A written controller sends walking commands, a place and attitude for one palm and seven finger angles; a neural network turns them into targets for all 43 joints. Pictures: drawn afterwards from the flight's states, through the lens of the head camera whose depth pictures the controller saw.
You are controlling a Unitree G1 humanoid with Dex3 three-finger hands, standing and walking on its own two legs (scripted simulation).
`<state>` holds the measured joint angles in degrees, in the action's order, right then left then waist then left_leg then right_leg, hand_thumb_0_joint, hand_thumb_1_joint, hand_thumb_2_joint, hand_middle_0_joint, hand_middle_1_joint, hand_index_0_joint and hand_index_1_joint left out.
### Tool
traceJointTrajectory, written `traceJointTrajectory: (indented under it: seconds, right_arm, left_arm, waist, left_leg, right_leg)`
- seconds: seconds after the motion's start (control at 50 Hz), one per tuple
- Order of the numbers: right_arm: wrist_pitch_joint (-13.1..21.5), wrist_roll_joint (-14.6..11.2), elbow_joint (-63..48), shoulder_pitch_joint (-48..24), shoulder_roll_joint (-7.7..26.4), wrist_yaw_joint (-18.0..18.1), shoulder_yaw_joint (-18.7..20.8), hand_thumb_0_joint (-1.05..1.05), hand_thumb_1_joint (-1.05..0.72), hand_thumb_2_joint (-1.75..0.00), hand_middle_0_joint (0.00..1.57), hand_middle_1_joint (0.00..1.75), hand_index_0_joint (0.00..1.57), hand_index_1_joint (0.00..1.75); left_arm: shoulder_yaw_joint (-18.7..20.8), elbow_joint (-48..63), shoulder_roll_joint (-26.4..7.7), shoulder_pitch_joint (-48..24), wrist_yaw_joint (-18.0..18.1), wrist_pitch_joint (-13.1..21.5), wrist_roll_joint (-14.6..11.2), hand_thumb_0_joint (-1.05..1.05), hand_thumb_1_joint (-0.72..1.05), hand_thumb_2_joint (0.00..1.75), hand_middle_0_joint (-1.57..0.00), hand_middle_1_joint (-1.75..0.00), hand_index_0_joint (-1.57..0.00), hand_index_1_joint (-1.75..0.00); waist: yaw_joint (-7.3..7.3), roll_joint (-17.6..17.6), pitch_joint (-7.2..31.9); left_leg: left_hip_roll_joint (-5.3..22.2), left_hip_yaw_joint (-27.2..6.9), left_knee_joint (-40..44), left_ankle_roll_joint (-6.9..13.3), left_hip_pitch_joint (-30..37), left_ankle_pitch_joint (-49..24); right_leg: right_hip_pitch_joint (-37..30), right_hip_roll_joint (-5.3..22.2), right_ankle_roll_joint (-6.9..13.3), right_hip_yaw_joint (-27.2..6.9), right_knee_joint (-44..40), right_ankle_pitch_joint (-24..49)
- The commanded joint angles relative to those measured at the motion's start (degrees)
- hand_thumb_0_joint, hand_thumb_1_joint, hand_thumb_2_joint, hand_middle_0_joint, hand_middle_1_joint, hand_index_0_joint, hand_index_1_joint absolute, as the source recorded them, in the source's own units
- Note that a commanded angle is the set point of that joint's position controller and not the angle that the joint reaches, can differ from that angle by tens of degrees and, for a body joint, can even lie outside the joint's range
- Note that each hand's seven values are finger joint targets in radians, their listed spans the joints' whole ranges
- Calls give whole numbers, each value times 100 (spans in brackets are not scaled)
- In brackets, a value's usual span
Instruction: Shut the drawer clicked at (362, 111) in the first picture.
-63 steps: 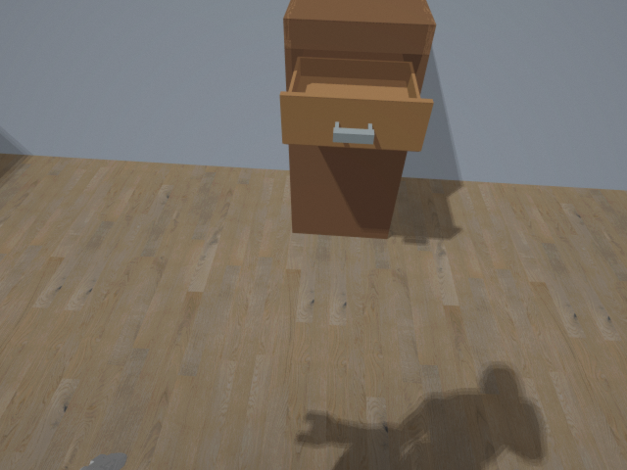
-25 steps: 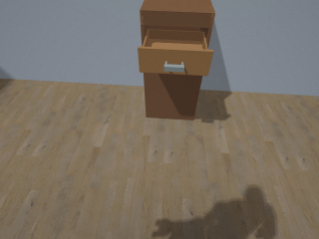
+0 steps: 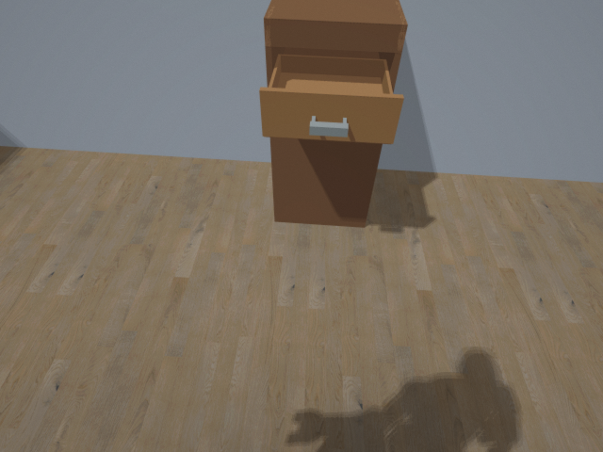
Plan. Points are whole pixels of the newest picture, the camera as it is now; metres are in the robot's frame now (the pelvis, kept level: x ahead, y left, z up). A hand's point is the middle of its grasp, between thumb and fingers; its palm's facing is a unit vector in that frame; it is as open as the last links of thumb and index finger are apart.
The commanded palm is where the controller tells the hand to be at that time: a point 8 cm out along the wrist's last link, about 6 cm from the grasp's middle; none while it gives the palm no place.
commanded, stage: look at it before walking up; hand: left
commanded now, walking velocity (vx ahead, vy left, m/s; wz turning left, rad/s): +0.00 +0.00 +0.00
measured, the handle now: (328, 124) +0.91 -0.02 -0.05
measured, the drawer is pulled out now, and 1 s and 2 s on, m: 0.28 0.28 0.28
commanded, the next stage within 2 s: walk to a spot facing it in 0.18 s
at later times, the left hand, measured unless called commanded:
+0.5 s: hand out of the picture +0.07 +0.23 -0.17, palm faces -0.06 -0.95 -0.31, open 7.4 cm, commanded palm none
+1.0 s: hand out of the picture +0.04 +0.13 -0.15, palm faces -0.23 -0.95 -0.21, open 7.4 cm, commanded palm none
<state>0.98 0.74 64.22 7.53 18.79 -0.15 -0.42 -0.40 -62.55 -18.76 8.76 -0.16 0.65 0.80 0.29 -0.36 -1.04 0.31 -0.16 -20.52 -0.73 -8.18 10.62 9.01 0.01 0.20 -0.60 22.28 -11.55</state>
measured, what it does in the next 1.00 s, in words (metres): lifts its left foot, turning right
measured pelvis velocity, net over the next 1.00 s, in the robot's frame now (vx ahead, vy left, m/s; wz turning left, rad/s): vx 0.05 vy -0.05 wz -0.36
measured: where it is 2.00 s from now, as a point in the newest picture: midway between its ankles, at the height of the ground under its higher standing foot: outside the picture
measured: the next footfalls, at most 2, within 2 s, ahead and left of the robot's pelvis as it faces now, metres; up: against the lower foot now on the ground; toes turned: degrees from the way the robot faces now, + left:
left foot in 1.30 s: +0.35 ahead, +0.00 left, +0.00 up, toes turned -27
right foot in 1.92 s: +0.26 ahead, -0.19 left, +0.00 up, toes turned -61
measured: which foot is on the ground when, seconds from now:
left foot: down 0.00-0.72, up 0.74-1.00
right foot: down 0.00-1.00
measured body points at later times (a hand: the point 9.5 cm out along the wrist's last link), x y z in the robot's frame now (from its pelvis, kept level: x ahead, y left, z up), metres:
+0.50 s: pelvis +0.00 +0.00 -0.01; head +0.01 +0.00 +0.44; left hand +0.07 +0.28 -0.14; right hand +0.07 -0.28 -0.14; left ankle +0.01 +0.13 -0.75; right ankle +0.01 -0.12 -0.75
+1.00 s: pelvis +0.05 -0.05 +0.00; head +0.06 -0.08 +0.45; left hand +0.06 +0.18 -0.14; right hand +0.06 -0.32 -0.15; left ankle +0.15 +0.10 -0.65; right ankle -0.02 -0.10 -0.75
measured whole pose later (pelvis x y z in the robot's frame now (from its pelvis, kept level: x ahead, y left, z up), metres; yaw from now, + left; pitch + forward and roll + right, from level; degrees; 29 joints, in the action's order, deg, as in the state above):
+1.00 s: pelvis +0.05 -0.05 +0.00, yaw -20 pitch +0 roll +2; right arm 0.0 1.7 54.5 9.5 13.3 -1.1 4.0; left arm 1.9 -58.4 -7.7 27.8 -0.4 2.8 1.1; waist 2.6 1.4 -1.3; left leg 5.6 0.4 -64.0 -4.3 -35.7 9.5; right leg 5.8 -4.3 5.0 -4.4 20.5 -14.5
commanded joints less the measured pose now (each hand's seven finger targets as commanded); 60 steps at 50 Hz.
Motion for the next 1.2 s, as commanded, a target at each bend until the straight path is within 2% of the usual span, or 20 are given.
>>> traceJointTrajectory:
  seconds: [0.0, 0.3, 0.36, 0.42, 0.52, 0.56, 0.58, 0.62, 0.64, 0.66, 0.68, 0.7, 0.72, 0.78, 0.82, 0.86, 0.98, 1.06, 1.12, 1.18]
  right_arm:
    - [125, -16, -342, -247, 1131, 91, 238, 0, -90, -90, 20, 30, 20, 30]
    - [128, -10, -356, -281, 1206, 119, 261, 0, -90, -90, 20, 30, 20, 30]
    - [34, -1, -369, 77, 574, 154, 196, 0, -90, -90, 20, 30, 20, 30]
    - [-64, -2, -580, 218, 574, 190, 281, 0, -90, -90, 20, 30, 20, 30]
    - [-118, 14, -978, 163, 756, 202, 469, 0, -90, -90, 20, 30, 20, 30]
    - [-64, 38, -1050, 163, 812, 173, 527, 0, -90, -90, 20, 30, 20, 30]
    - [-39, 42, -1113, 115, 797, 161, 541, 0, -90, -90, 20, 30, 20, 30]
    - [-26, 60, -1235, -139, 798, 134, 579, 0, -90, -90, 20, 30, 20, 30]
    - [-44, 73, -1227, -231, 764, 115, 589, 0, -90, -90, 20, 30, 20, 30]
    - [-71, 69, -1233, -279, 666, 97, 573, 0, -90, -90, 20, 30, 20, 30]
    - [-109, 25, -1319, -178, 264, 53, 490, 0, -90, -90, 20, 30, 20, 30]
    - [-54, 55, -1627, -341, -99, 12, 390, 0, -90, -90, 20, 30, 20, 30]
    - [-28, 70, -1744, -558, 137, 0, 448, 0, -90, -90, 20, 30, 20, 30]
    - [91, 74, -1476, -324, 125, -53, 511, 0, -90, -90, 20, 30, 20, 30]
    - [81, 93, -1358, -108, -55, -71, 512, 0, -90, -90, 20, 30, 20, 30]
    - [47, 85, -1363, -25, -159, -67, 518, 0, -90, -90, 20, 30, 20, 30]
    - [76, 85, -1556, -394, -284, -75, 515, 0, -90, -90, 20, 30, 20, 30]
    - [128, 68, -1779, -879, -367, -86, 484, 0, -90, -90, 20, 30, 20, 30]
    - [170, 40, -1917, -1132, -451, -99, 455, 0, -90, -90, 20, 30, 20, 30]
    - [236, -7, -2002, -1113, -500, -98, 430, 0, -90, -90, 20, 30, 20, 30]
  left_arm:
    - [245, 334, -1182, -237, 82, 135, -13, 0, 90, 90, -20, -30, -20, -30]
    - [279, 369, -1241, -247, 72, 120, -9, 0, 90, 90, -20, -30, -20, -30]
    - [230, 376, -695, 51, 96, -51, -14, 0, 90, 90, -20, -30, -20, -30]
    - [284, 552, -670, 188, 83, -172, 4, 0, 90, 90, -20, -30, -20, -30]
    - [374, 907, -499, 311, 14, -279, 26, 0, 90, 90, -20, -30, -20, -30]
    - [417, 1010, -273, 450, -45, -315, 45, 0, 90, 90, -20, -30, -20, -30]
    - [450, 1078, -248, 419, -85, -325, 50, 0, 90, 90, -20, -30, -20, -30]
    - [487, 1138, -189, 578, -173, -301, 65, 0, 90, 90, -20, -30, -20, -30]
    - [489, 1059, -66, 877, -192, -267, 75, 0, 90, 90, -20, -30, -20, -30]
    - [518, 890, -33, 1438, -178, -212, 79, 0, 90, 90, -20, -30, -20, -30]
    - [582, 751, -424, 1990, -111, -91, 125, 0, 90, 90, -20, -30, -20, -30]
    - [646, 727, -977, 2301, 10, 8, 95, 0, 90, 90, -20, -30, -20, -30]
    - [665, 788, -939, 2298, 111, 30, 29, 0, 90, 90, -20, -30, -20, -30]
    - [543, 971, -323, 1515, 72, 203, 7, 0, 90, 90, -20, -30, -20, -30]
    - [535, 931, -181, 1634, 59, 293, 5, 0, 90, 90, -20, -30, -20, -30]
    - [522, 856, -123, 1838, 53, 333, -3, 0, 90, 90, -20, -30, -20, -30]
    - [513, 634, 84, 2305, 86, 388, 22, 0, 90, 90, -20, -30, -20, -30]
    - [520, 545, 84, 2533, 149, 397, 60, 0, 90, 90, -20, -30, -20, -30]
    - [517, 492, 61, 2572, 203, 372, 98, 0, 90, 90, -20, -30, -20, -30]
    - [545, 550, -17, 2345, 235, 335, 109, 0, 90, 90, -20, -30, -20, -30]
  waist:
    - [-40, -2, 261]
    - [-39, 12, 206]
    - [-57, 9, 269]
    - [-69, 66, 159]
    - [-22, 625, -16]
    - [5, 1147, 119]
    - [18, 1146, 83]
    - [194, 973, 22]
    - [349, 845, -73]
    - [619, 407, -42]
    - [799, -1259, -167]
    - [786, -2539, -483]
    - [708, -1718, -639]
    - [193, -298, -563]
    - [127, -70, -321]
    - [110, -253, -277]
    - [267, -550, -270]
    - [426, -532, -362]
    - [493, -665, -452]
    - [422, -882, -483]
  left_leg:
    - [648, -521, 337, 192, 83, -553]
    - [703, -397, 274, 176, 247, -693]
    - [737, -117, -59, 81, 248, -793]
    - [821, -17, -236, 93, 197, -476]
    - [1440, -327, -10, 434, -72, -57]
    - [2107, -629, 495, 917, -46, 476]
    - [2223, -642, 629, 1013, -127, 961]
    - [2171, -308, 402, 833, -606, 1713]
    - [1984, -55, 48, 674, -919, 1991]
    - [1720, 277, -860, 437, -1461, 2317]
    - [880, 946, -2857, 9, -2364, 2623]
    - [113, 775, -4652, -203, -3778, 2761]
    - [363, 51, -4916, -110, -3807, 2201]
    - [673, -88, -4906, -142, -3324, 640]
    - [632, 37, -4706, -225, -3099, 281]
    - [615, 32, -4655, -294, -3210, 40]
    - [601, 43, -4218, -385, -3713, -246]
    - [568, 126, -3731, -362, -3912, -25]
    - [446, 231, -3197, -277, -3679, 250]
    - [241, 306, -2298, -137, -2751, 538]
  right_leg:
    - [-4, 682, 152, -634, -462, 606]
    - [52, 657, 182, -714, -435, 986]
    - [229, 631, 126, -786, -54, 1433]
    - [625, 514, 136, -884, 266, 1292]
    - [1222, 43, 31, -558, 1470, 482]
    - [1440, -48, -82, 22, 2790, -1576]
    - [1498, 134, -85, -7, 2934, -1765]
    - [983, 321, -22, 55, 2447, -1633]
    - [516, 211, -9, 259, 2032, -1359]
    - [-281, 91, 21, 351, 1279, -1012]
    - [-706, 708, 245, -1026, -239, -1892]
    - [-645, 1973, 728, -3785, -1362, -1774]
    - [-410, 2163, 956, -3902, -1572, -1688]
    - [-82, 1510, 1033, -2691, -1140, -950]
    - [-193, 1249, 1010, -2130, -1010, 19]
    - [-283, 1121, 957, -1901, -1007, 400]
    - [-861, 1010, 957, -1892, -966, 765]
    - [-1236, 1117, 1153, -2128, -828, 1444]
    - [-1345, 1114, 1168, -2178, -681, 2124]
    - [-1012, 1011, 1041, -2132, -390, 2813]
